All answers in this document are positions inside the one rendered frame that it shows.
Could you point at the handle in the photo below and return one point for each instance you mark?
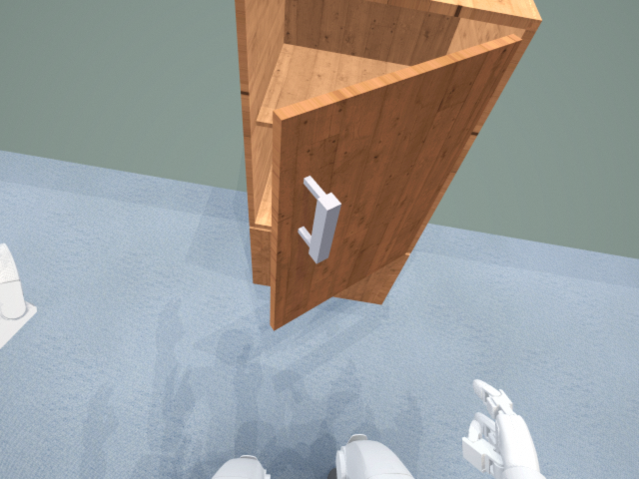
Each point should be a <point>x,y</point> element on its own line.
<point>327,211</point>

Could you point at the robot right shin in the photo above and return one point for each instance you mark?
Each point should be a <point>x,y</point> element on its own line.
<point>356,437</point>

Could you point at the left robot thigh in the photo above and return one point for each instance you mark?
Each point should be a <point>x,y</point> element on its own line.
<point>242,468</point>

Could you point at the robot right hand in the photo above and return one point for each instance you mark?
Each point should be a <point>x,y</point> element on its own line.
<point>509,440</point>

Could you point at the cupboard door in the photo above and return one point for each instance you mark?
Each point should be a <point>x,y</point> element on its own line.
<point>384,148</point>

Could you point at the robot left hand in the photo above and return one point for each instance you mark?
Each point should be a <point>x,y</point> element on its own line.
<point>14,310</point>

